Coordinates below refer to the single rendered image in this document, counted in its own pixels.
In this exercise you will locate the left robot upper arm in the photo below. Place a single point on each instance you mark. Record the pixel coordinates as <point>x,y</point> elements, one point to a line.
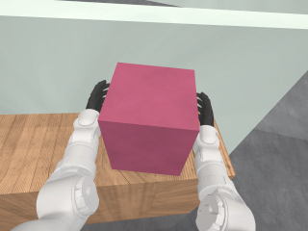
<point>64,204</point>

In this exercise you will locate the right robot upper arm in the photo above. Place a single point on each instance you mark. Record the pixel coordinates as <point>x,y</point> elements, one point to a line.
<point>217,212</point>

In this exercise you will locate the right robot hand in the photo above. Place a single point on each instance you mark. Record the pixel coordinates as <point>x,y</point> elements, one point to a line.
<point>206,116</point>

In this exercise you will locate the carton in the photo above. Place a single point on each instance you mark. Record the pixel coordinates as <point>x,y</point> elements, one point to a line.
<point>149,118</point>

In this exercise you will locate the robot right forearm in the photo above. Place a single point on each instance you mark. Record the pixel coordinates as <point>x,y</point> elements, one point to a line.
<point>210,168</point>

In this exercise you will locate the robot left forearm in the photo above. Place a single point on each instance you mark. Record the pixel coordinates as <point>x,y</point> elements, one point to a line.
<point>81,150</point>

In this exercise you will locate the left robot hand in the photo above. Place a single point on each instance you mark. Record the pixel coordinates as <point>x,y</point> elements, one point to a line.
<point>96,97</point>

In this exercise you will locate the pedestal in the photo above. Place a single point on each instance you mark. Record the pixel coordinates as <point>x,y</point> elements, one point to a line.
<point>31,145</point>

